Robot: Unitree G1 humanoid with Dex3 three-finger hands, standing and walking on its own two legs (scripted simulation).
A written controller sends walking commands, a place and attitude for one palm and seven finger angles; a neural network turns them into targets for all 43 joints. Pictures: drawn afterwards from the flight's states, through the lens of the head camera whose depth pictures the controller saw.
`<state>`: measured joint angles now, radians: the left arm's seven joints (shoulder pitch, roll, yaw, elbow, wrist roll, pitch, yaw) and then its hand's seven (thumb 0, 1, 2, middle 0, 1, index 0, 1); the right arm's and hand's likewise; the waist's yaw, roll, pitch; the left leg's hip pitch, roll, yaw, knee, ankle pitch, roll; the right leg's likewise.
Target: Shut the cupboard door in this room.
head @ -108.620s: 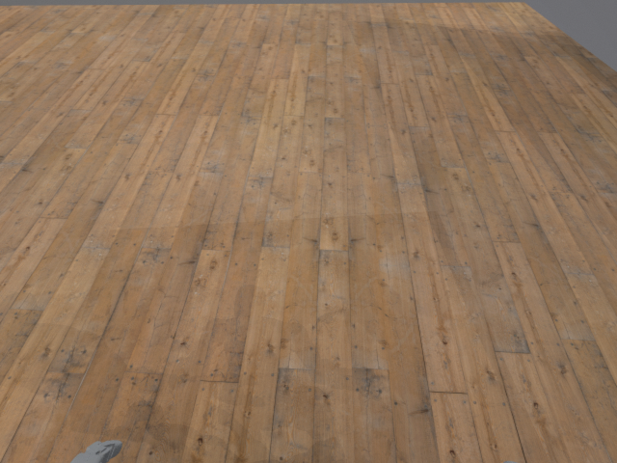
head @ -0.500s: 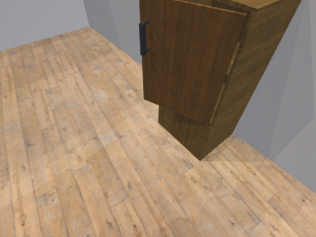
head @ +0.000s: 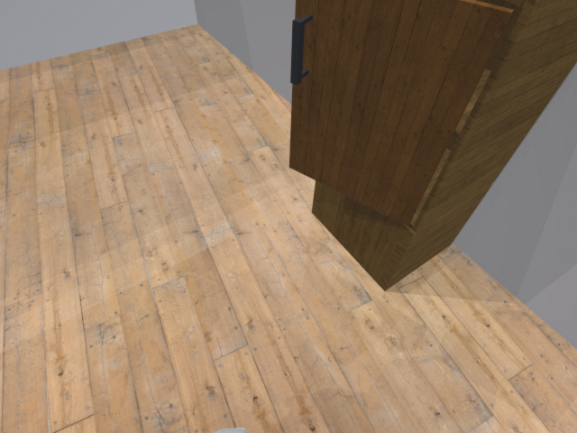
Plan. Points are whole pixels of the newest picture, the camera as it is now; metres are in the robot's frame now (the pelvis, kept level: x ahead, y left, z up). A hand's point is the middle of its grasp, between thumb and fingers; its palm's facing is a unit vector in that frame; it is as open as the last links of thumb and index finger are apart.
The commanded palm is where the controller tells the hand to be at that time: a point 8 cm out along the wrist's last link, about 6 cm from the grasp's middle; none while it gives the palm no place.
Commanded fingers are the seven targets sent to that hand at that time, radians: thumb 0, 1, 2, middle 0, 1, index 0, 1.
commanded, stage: walk to a spot facing it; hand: left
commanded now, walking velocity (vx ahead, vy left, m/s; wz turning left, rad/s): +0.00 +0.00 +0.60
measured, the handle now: (301, 50) +0.91 +0.00 +0.08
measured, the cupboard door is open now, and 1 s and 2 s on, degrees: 21 21 21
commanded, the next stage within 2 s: turn to face it in 1.98 s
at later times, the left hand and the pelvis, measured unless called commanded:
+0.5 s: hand out of the picture +0.01 +0.19 -0.15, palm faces +0.29 -0.91 -0.31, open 7.4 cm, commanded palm none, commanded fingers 0.00 0.90 0.90 -0.20 -0.30 -0.20 -0.30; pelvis -0.01 -0.04 +0.00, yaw +17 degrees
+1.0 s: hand out of the picture -0.07 +0.18 -0.15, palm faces +0.60 -0.75 -0.28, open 7.4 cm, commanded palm none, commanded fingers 0.00 0.90 0.90 -0.20 -0.30 -0.20 -0.30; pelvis +0.01 -0.04 +0.00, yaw +37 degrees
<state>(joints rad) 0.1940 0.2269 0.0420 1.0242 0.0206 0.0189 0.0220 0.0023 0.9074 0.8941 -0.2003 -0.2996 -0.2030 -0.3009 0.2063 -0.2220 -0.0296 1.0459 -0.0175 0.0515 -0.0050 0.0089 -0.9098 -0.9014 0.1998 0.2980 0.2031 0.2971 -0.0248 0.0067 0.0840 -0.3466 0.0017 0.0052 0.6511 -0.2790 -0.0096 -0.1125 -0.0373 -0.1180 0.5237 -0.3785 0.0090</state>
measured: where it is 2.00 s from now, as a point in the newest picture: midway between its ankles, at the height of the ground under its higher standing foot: outside the picture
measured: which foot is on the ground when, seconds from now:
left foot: down 0.00-0.44, up 0.46-0.76, down 0.78-1.00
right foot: down 0.00-0.06, up 0.08-0.42, down 0.44-0.78, up 0.80-1.00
